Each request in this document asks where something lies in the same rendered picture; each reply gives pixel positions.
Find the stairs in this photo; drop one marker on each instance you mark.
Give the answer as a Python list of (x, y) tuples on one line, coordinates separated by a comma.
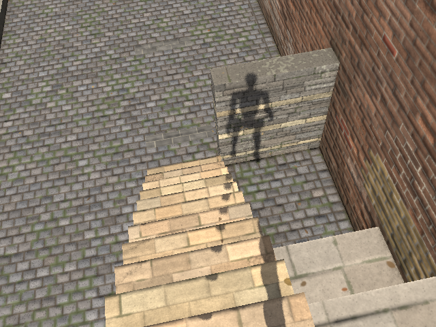
[(197, 257)]

